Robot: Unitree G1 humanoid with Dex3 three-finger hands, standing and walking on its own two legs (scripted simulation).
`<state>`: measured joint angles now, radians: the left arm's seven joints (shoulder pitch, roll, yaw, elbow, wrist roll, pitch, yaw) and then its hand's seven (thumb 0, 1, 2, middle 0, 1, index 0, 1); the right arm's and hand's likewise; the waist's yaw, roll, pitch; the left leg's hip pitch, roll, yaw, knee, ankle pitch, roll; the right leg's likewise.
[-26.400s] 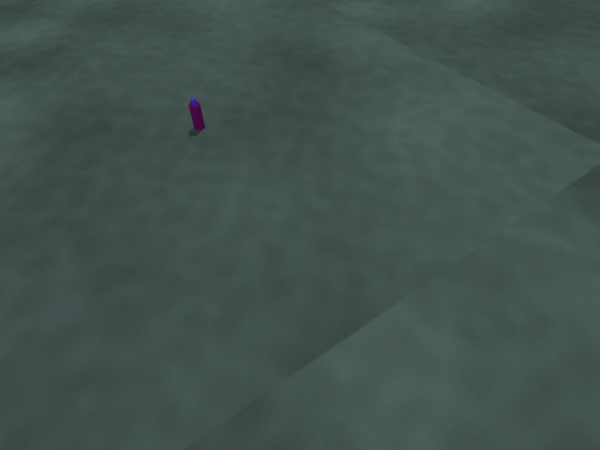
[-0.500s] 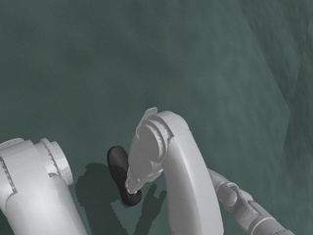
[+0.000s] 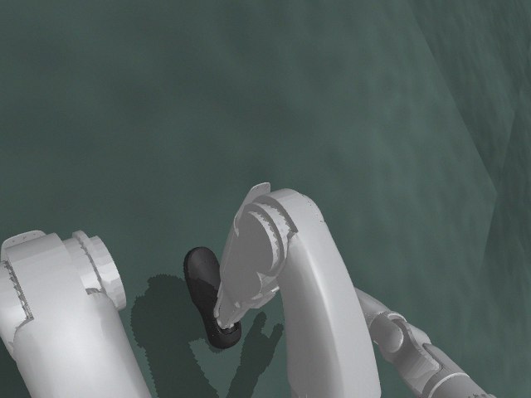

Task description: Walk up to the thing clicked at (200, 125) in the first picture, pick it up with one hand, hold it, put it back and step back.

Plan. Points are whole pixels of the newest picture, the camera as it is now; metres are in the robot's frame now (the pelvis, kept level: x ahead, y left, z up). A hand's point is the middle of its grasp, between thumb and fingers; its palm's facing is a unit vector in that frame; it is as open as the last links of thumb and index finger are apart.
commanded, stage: withdraw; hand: left
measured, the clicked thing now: out of the picture +0.44 +0.34 -0.20
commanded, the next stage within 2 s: rise in 0.12 s
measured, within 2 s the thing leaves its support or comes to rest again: neither
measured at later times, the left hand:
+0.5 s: hand out of the picture +0.34 +0.44 -0.04, palm faces +0.48 -0.82 -0.32, open 17.3 cm
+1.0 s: hand out of the picture +0.24 +0.33 +0.15, palm faces +0.38 -0.80 -0.47, open 17.4 cm
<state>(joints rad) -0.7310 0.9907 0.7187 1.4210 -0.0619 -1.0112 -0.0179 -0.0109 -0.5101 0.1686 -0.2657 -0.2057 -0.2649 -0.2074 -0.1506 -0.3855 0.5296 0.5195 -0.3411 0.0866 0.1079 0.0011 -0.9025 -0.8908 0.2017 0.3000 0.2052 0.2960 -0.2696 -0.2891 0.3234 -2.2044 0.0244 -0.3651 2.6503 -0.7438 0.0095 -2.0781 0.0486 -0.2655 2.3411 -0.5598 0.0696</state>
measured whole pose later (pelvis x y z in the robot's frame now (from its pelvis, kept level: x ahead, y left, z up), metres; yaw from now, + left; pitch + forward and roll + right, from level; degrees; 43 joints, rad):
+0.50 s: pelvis +0.01 -0.01 +0.06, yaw +7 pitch +27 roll -13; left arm -0.51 0.78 0.57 0.95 0.07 -0.43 -0.10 -0.02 -0.52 0.05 -0.09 -0.07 -0.09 -0.06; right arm 0.02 -0.29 0.18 0.57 -0.07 0.12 0.07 0.00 -0.92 -0.90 0.20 0.30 0.21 0.30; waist -0.13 -0.09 -0.03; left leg -2.19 0.02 -0.18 2.40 -0.70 0.03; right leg -2.10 -0.01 -0.14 2.23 -0.61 0.03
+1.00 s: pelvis +0.05 -0.02 +0.25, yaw +14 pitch +30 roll -3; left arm 0.01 0.42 0.27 0.37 0.02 0.05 0.10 -0.01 -0.53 0.06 -0.07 -0.05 -0.06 -0.05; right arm 0.09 -0.24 0.01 0.52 0.06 0.08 -0.08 0.01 -0.90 -0.90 0.20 0.30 0.20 0.30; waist -0.04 -0.01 -0.16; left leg -1.59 0.03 -0.06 1.72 -0.66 -0.02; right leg -1.58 -0.02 -0.06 1.67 -0.61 0.00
